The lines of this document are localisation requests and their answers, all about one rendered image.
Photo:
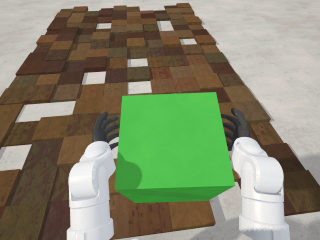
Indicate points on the robot left hand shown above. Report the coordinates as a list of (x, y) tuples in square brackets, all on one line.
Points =
[(100, 133)]

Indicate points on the robot right hand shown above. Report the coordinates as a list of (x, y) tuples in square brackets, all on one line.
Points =
[(239, 129)]

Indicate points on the left robot forearm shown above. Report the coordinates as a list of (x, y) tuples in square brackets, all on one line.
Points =
[(89, 194)]

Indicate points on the carton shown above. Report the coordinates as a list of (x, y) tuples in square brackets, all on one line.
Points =
[(172, 148)]

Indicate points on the right robot forearm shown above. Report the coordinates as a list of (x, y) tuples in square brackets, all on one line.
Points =
[(262, 191)]

